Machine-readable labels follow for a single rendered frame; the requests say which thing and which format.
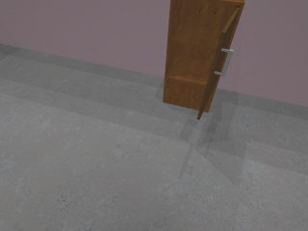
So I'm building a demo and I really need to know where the handle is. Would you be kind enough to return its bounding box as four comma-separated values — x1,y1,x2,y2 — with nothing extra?
214,48,234,77

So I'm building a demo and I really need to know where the cupboard door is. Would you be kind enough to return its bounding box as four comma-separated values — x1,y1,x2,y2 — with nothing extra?
197,7,240,120

